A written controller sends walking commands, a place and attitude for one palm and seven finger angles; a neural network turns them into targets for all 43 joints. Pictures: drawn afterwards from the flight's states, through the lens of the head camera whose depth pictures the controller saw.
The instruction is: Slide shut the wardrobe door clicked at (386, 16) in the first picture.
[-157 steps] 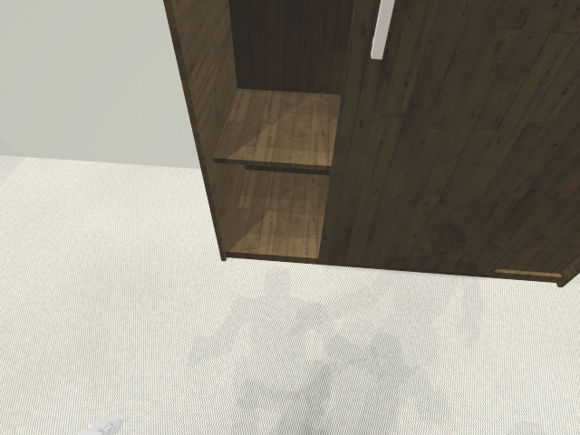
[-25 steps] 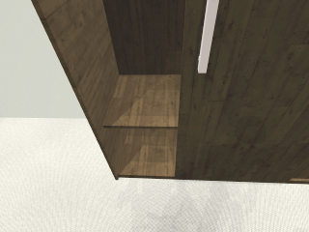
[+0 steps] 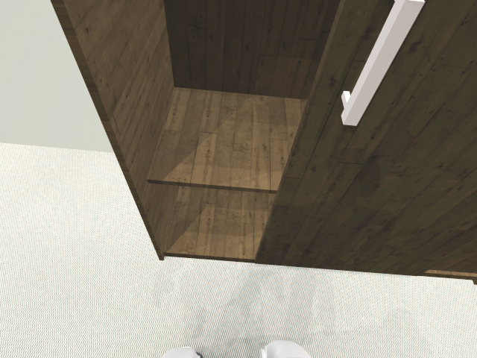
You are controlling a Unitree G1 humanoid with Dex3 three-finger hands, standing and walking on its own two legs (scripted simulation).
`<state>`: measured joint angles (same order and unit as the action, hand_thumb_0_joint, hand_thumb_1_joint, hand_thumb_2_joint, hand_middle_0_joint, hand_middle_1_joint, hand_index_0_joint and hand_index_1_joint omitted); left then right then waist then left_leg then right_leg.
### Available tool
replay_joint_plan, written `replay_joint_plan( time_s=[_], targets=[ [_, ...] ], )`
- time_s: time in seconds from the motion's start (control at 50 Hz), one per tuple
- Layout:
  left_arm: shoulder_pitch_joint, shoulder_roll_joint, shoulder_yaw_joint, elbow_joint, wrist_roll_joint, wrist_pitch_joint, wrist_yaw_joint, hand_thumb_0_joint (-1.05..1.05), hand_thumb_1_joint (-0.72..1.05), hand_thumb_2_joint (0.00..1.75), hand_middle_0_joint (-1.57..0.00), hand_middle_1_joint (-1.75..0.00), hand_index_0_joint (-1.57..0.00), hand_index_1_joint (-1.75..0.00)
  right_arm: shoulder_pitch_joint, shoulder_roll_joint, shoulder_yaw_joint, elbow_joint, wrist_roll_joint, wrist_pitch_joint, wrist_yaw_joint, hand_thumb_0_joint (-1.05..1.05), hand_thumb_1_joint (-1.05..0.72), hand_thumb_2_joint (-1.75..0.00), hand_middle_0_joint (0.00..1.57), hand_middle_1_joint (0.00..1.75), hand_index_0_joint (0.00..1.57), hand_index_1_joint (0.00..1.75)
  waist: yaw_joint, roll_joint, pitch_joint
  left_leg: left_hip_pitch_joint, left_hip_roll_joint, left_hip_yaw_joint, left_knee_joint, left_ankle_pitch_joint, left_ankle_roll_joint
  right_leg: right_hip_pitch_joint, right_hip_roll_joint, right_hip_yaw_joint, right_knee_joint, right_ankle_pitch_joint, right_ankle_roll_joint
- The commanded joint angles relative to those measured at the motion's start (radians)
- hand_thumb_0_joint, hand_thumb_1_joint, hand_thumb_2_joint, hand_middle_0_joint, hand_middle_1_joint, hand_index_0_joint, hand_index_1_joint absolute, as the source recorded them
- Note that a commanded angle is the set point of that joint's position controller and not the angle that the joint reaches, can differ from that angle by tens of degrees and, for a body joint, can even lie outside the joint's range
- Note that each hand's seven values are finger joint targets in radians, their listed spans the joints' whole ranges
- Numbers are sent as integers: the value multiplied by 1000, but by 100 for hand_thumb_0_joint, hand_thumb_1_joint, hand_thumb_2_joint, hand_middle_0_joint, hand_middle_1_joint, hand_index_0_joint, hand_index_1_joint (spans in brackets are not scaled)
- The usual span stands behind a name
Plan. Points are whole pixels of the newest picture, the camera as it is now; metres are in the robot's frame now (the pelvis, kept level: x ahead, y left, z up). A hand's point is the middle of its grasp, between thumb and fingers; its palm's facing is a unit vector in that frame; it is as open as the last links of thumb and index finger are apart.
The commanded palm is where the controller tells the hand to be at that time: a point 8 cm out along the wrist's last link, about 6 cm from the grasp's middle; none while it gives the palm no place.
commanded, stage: come to a stop and stand still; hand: right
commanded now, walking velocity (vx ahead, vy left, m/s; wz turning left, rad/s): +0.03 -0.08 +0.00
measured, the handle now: (370, 61) +0.49 -0.15 +0.24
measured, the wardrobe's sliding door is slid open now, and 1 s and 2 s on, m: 0.38 0.38 0.38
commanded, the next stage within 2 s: look again from close up in 1.06 s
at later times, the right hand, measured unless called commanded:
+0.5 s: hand out of the picture -0.06 -0.25 -0.17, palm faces +0.03 +0.97 -0.22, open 7.4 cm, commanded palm none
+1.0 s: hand out of the picture -0.10 -0.21 -0.17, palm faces +0.01 +0.99 -0.16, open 7.4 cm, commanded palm none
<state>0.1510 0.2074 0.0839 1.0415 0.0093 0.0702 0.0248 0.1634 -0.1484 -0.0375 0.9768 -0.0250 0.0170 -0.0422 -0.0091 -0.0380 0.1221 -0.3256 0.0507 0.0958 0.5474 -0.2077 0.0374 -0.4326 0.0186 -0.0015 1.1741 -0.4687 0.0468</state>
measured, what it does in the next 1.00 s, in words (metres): walks backwards: right foot, then left foot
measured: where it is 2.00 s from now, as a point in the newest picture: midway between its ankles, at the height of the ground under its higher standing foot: outside the picture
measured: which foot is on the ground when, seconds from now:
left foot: down 0.00-0.24, up 0.26-0.48, down 0.50-1.00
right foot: up 0.00-0.22, down 0.24-1.00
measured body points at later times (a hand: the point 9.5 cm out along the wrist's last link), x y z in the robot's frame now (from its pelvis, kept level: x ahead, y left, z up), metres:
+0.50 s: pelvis -0.05 -0.06 +0.01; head -0.04 -0.06 +0.45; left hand -0.04 +0.17 -0.15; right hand -0.06 -0.30 -0.15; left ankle -0.08 +0.06 -0.73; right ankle -0.05 -0.16 -0.73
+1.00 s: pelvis -0.09 -0.06 +0.01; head -0.09 -0.06 +0.46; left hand -0.13 +0.16 -0.15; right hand -0.10 -0.26 -0.15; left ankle -0.08 +0.06 -0.73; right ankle -0.05 -0.16 -0.73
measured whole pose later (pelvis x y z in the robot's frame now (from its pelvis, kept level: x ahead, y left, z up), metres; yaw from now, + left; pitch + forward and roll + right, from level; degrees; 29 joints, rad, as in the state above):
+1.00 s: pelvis -0.09 -0.06 +0.01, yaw +1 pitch -1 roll +0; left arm 0.33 0.12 0.01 1.17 0.01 0.00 0.03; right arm 0.31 -0.12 0.00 1.14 -0.01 0.01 -0.03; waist 0.01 0.01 0.01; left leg -0.17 0.00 0.02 0.41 -0.22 0.01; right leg -0.21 0.01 -0.06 0.39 -0.16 -0.03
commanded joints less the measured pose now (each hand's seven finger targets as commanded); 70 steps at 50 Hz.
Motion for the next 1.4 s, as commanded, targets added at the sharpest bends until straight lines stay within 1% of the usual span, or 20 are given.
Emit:
replay_joint_plan(
  time_s=[0.0, 0.1, 0.16, 0.18, 0.22, 0.24, 0.28, 0.3, 0.38, 0.44, 0.5, 0.54, 0.62, 0.8, 1.12, 1.14, 1.16, 1.2, 1.26, 1.38],
  targets=[
    [50, 48, -5, -59, 11, -6, -12, 0, 90, 90, -20, -30, -20, -30, 95, -210, -54, -39, -6, -12, -16, 0, -90, -90, 20, 30, 20, 30, -28, 185, -195, 199, 278, -248, -189, 479, 153, -21, -31, 32, -84, 12, 10],
    [68, 42, -18, -77, 5, -29, -22, 0, 90, 90, -20, -30, -20, -30, 65, -242, -62, -50, -15, -1, 1, 0, -90, -90, 20, 30, 20, 30, -27, 237, -170, 123, 242, -273, -268, 80, 139, 111, -31, -26, -409, 4, -20],
    [187, 38, -26, -48, 3, -45, -17, 0, 90, 90, -20, -30, -20, -30, 26, -235, -58, -47, -5, 12, 6, 0, -90, -90, 20, 30, 20, 30, 28, 220, -155, -13, 187, -227, -246, -127, 66, 311, -18, -70, -707, 163, -37],
    [214, 56, -28, -39, 5, -51, -16, 0, 90, 90, -20, -30, -20, -30, 21, -207, -48, -51, 3, 18, 11, 0, -90, -90, 20, 30, 20, 30, 39, 131, -127, -81, 133, -186, -193, -216, 23, 351, -41, -37, -797, 173, -45],
    [141, 173, -16, -93, 24, -55, -10, 0, 90, 90, -20, -30, -20, -30, 17, -115, -32, -71, 13, 27, 19, 0, -90, -90, 20, 30, 20, 30, 25, -229, -19, -125, -30, -34, 113, -246, -53, 82, -329, 336, -1053, -78, -158],
    [53, 151, -21, -104, 22, -59, -1, 0, 90, 90, -20, -30, -20, -30, 4, -134, -32, -57, 2, 35, 16, 0, -90, -90, 20, 30, 20, 30, 7, -237, 6, -61, -17, -112, 247, -228, -48, -41, -326, 335, -1091, -86, -193],
    [-34, 119, -39, -107, 18, -60, 9, 0, 90, 90, -20, -30, -20, -30, 99, -136, -40, -4, -3, 38, 25, 0, -90, -90, 20, 30, 20, 30, -53, -149, -12, -34, -32, -134, 433, -160, -49, -37, -246, 199, -1044, 25, -181],
    [-34, 113, -41, -102, 14, -64, 10, 0, 90, 90, -20, -30, -20, -30, 139, -129, -35, 20, -2, 32, 26, 0, -90, -90, 20, 30, 20, 30, -56, -120, -33, -55, -34, -123, 448, -152, -54, 36, -216, 145, -1013, 106, -177],
    [105, 97, -41, -36, 10, -74, 17, 0, 90, 90, -20, -30, -20, -30, 89, -100, -2, 26, 6, 8, 21, 0, -90, -90, 20, 30, 20, 30, 15, -86, -87, -66, -8, -89, 170, -213, -64, 301, -231, 152, -928, 398, -210],
    [156, 89, -42, 11, 0, -81, 17, 0, 90, 90, -20, -30, -20, -30, 139, -96, 9, 69, 15, -10, 12, 0, -90, -90, 20, 30, 20, 30, 2, -54, -141, 94, -13, -82, -143, -53, -62, 356, -212, 138, -826, 640, -186],
    [164, 34, -54, 25, -15, -94, 9, 0, 90, 90, -20, -30, -20, -30, 176, -135, 18, 121, 17, -32, 1, 0, -90, -90, 20, 30, 20, 30, 21, 39, -153, 215, 114, -187, -205, 267, -12, 272, -117, 63, -806, 446, -82],
    [162, 35, -59, 47, -7, -81, 10, 0, 90, 90, -20, -30, -20, -30, 160, -117, 21, 135, 17, -37, 1, 0, -90, -90, 20, 30, 20, 30, 25, 186, -132, 167, 85, -190, -196, 261, 0, 296, -109, 39, -805, 416, -68],
    [169, 32, -66, 83, -5, -81, 9, 0, 90, 90, -20, -30, -20, -30, 160, -91, 28, 143, 18, -26, 0, 0, -90, -90, 20, 30, 20, 30, 20, 76, -45, 93, 53, -184, -239, 7, -15, 280, -118, 48, -869, 300, -72],
    [203, 15, -65, 101, 3, -74, 9, 0, 90, 90, -20, -30, -20, -30, 196, -70, 24, 148, 14, -19, 0, 0, -90, -90, 20, 30, 20, 30, 12, 33, 3, 52, 35, -177, -249, -122, -16, 204, -113, 71, -906, 121, -73],
    [231, 5, -66, 96, 3, -81, 11, 0, 90, 90, -20, -30, -20, -30, 221, -56, 25, 148, 14, -29, 2, 0, -90, -90, 20, 30, 20, 30, 18, 38, -30, 43, 37, -183, -245, -90, -13, 220, -117, 68, -884, 171, -73],
    [158, 114, -62, -49, 9, -82, -6, 0, 90, 90, -20, -30, -20, -30, 169, -226, 44, 52, -1, -47, 6, 0, -90, -90, 20, 30, 20, 30, 41, 59, 75, 27, 6, -124, -175, -123, 7, 130, -70, 61, -840, 192, -69],
    [136, 113, -45, -64, 22, -103, 2, 0, 90, 90, -20, -30, -20, -30, 201, -156, 21, 52, 4, -48, -1, 0, -90, -90, 20, 30, 20, 30, 3, -34, -104, 34, 42, -172, -131, -133, 10, 159, -111, 92, -780, 167, -78],
    [178, 54, -45, -77, 18, -95, 10, 0, 90, 90, -20, -30, -20, -30, 218, -120, 25, 42, 4, -48, -1, 0, -90, -90, 20, 30, 20, 30, 27, -19, -200, 49, 58, -195, -142, -109, 21, 178, -99, 83, -708, 199, -83],
    [218, 34, -50, -89, 19, -82, 5, 0, 90, 90, -20, -30, -20, -30, 191, -113, 24, 16, 5, -40, -6, 0, -90, -90, 20, 30, 20, 30, 43, 132, -108, -10, 73, -225, -180, -159, 30, 135, -73, 48, -649, 210, -83],
    [187, 65, -54, -99, 10, -92, 4, 0, 90, 90, -20, -30, -20, -30, 211, -126, 21, -14, 8, -37, -9, 0, -90, -90, 20, 30, 20, 30, 13, 48, -80, 53, 27, -160, -86, 70, 6, 147, -112, 68, -695, 397, -99]
  ],
)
